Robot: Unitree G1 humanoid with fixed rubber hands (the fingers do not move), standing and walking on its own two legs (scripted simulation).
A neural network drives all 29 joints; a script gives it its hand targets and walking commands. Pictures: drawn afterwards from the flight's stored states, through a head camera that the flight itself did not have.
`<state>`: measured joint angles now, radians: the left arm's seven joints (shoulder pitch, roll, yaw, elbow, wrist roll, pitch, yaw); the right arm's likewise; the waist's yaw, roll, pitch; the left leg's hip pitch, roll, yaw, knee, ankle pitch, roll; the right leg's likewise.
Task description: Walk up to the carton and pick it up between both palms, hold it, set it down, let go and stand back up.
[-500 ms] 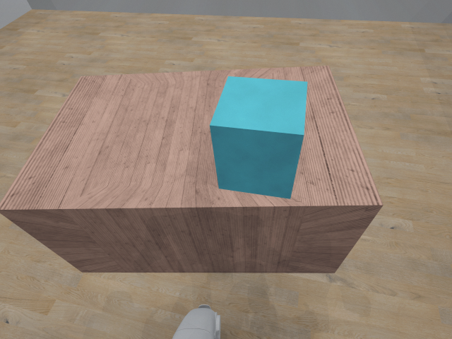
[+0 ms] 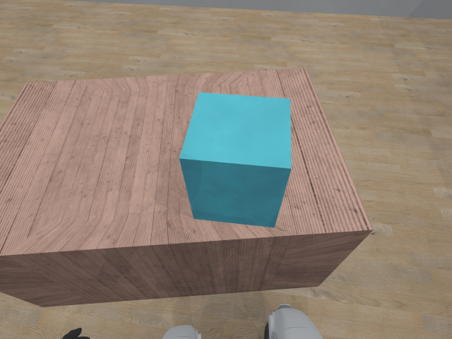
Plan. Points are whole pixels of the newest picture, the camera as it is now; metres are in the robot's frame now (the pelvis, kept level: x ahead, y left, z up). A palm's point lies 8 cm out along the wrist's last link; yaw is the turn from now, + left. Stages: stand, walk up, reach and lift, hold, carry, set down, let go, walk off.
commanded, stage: walk up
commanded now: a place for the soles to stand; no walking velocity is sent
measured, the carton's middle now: (238, 163) +0.50 -0.01 -0.06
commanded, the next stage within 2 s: none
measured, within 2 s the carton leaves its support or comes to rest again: neither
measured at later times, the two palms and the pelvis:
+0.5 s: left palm (79, 334) +0.15 +0.29 -0.10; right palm out of the picture +0.05 -0.31 -0.11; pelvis +0.01 +0.00 +0.01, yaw +0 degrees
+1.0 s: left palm out of the picture +0.12 +0.26 -0.10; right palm out of the picture +0.14 -0.37 -0.09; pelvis +0.05 -0.05 +0.01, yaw +1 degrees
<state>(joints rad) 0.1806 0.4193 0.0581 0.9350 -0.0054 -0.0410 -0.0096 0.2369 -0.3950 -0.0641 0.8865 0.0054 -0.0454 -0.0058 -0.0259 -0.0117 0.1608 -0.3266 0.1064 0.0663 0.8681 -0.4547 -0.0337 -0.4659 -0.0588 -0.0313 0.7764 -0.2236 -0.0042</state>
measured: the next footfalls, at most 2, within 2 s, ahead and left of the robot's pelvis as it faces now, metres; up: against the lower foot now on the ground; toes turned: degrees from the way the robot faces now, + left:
left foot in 1.10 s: +0.11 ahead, +0.07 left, +0.00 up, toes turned +4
